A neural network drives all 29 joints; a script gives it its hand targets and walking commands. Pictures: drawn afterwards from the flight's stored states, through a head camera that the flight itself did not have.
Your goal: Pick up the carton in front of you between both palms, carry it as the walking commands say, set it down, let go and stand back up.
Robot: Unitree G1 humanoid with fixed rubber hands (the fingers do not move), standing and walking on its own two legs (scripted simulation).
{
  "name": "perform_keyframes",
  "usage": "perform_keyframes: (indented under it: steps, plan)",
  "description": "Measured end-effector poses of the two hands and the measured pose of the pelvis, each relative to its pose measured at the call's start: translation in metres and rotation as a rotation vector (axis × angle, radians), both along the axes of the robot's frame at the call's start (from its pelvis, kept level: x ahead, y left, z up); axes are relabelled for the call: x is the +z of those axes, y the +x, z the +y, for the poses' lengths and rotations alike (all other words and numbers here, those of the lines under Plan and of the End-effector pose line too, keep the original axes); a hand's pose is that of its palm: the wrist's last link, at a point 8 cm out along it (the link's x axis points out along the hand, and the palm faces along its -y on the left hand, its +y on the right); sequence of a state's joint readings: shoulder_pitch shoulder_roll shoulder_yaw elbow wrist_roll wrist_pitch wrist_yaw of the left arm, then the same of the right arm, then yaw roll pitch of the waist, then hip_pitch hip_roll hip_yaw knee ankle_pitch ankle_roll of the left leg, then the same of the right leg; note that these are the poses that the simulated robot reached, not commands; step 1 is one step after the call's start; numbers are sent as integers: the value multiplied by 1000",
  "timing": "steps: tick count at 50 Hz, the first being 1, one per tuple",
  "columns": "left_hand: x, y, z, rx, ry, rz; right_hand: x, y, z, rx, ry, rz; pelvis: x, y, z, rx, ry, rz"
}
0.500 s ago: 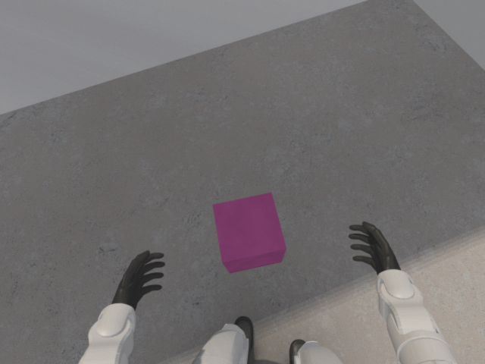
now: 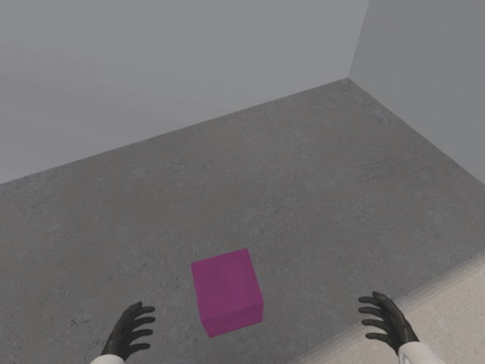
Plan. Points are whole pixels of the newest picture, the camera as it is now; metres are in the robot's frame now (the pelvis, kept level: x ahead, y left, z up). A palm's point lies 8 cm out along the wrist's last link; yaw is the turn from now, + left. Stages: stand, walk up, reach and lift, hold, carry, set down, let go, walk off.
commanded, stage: let go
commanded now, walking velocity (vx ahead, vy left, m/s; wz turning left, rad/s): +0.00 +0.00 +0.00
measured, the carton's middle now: (228, 293) +0.44 +0.09 -0.65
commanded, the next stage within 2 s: stand in 0.22 s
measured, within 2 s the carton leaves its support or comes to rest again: neither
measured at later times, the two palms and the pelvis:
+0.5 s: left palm (83, 353) +0.17 +0.30 -0.10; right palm (432, 351) +0.15 -0.27 -0.08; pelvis +0.03 +0.02 +0.00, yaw -1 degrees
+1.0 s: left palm (77, 362) +0.16 +0.31 -0.10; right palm out of the picture +0.13 -0.28 -0.09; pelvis +0.03 +0.02 +0.00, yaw -1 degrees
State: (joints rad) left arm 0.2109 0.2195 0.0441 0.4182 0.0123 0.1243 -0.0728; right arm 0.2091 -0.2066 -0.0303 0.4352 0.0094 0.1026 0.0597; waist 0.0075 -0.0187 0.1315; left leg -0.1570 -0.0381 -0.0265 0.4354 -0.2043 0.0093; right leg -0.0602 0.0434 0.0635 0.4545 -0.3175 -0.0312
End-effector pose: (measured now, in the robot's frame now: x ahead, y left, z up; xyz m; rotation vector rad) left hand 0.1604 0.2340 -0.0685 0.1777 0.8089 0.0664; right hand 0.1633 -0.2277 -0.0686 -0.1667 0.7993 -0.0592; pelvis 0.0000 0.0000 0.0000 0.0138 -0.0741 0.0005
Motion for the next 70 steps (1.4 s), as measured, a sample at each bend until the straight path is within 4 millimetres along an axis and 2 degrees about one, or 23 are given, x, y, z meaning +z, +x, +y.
perform_keyframes:
  steps: [12,19,24,29,39,70]
  plan:
    - [-5,6,18,50,42,28,-7,5,9,-7,-37,3,-4,6,9,9,-8,27]
    - [-18,6,52,39,127,33,-12,-8,-25,-28,-192,94,-6,15,15,-4,-11,72]
    - [-25,6,66,30,153,82,-10,-13,-44,-64,-239,141,-4,24,17,-13,-11,82]
    - [-31,9,70,18,165,119,-11,-16,-51,-91,-251,173,-3,30,19,-20,-9,80]
    - [-31,14,68,2,177,137,-19,-25,-49,-109,-232,218,-1,34,19,-24,-8,68]
    - [-35,-46,84,48,202,256,-22,-63,-65,-107,-249,308,5,12,16,-11,-13,40]
